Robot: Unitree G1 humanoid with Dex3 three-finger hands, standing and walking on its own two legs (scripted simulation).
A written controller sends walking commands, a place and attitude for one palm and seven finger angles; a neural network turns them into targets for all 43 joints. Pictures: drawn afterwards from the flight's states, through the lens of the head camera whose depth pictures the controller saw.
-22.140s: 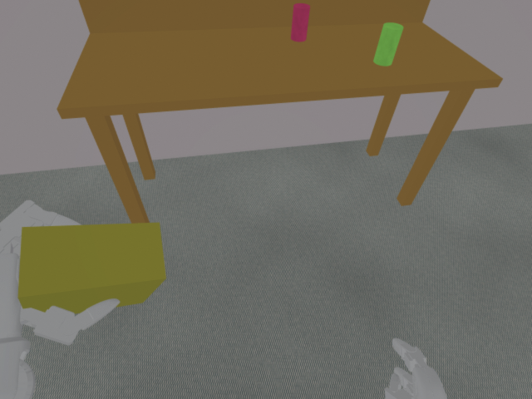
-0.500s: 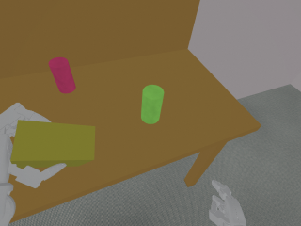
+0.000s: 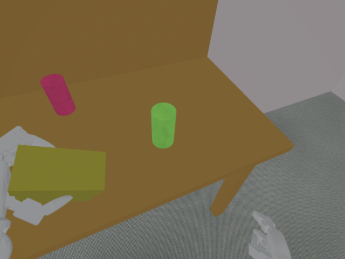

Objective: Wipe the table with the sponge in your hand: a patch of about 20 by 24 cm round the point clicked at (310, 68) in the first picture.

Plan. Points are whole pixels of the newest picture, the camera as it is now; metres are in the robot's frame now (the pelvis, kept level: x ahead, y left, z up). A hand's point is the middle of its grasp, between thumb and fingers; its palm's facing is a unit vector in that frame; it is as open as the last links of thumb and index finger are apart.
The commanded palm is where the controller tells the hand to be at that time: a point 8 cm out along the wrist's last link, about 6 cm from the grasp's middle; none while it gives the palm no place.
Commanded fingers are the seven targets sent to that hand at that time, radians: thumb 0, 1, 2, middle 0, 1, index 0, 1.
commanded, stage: look again from close up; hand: left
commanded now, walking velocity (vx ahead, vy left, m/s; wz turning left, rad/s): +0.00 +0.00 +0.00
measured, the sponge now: (72, 178) +0.23 +0.20 +0.12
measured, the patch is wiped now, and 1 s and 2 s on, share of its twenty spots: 0.00 0.00 0.00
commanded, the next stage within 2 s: come to a stop and stand still in 0.24 s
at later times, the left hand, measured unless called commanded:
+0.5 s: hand out of the picture +0.19 +0.30 +0.15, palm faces +0.40 -0.83 -0.39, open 10.6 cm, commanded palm +0.13 +0.31 +0.17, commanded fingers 0.00 0.10 1.30 -1.20 -1.60 -1.20 -1.60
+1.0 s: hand out of the picture +0.22 +0.29 +0.19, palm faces +0.44 -0.80 -0.42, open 10.6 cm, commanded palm +0.13 +0.31 +0.17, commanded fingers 0.00 0.10 1.30 -1.20 -1.60 -1.20 -1.60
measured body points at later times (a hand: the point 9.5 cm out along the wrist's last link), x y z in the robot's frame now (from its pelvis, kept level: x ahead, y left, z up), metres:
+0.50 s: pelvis -0.03 +0.03 +0.00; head +0.00 +0.07 +0.44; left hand +0.17 +0.34 +0.17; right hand +0.14 -0.19 -0.07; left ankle +0.02 +0.10 -0.74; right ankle -0.04 -0.11 -0.74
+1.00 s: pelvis -0.02 +0.03 -0.01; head +0.03 +0.07 +0.43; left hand +0.19 +0.34 +0.21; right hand +0.15 -0.20 -0.08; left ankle +0.03 +0.10 -0.74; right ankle -0.04 -0.11 -0.74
